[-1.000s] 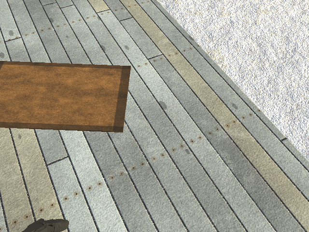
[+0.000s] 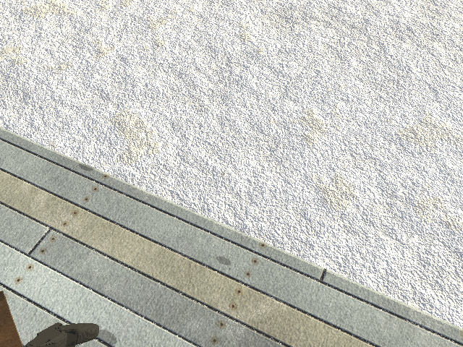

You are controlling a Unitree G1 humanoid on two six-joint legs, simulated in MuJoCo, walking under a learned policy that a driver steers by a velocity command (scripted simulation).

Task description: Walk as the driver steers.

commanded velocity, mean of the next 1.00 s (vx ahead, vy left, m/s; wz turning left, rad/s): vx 0.10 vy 0.00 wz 0.24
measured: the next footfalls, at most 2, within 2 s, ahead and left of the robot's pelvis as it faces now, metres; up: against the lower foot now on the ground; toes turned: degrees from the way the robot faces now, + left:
left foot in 0.42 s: +0.21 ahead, +0.15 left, +0.00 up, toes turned +14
right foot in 0.80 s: +0.24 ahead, -0.09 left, +0.00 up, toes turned +20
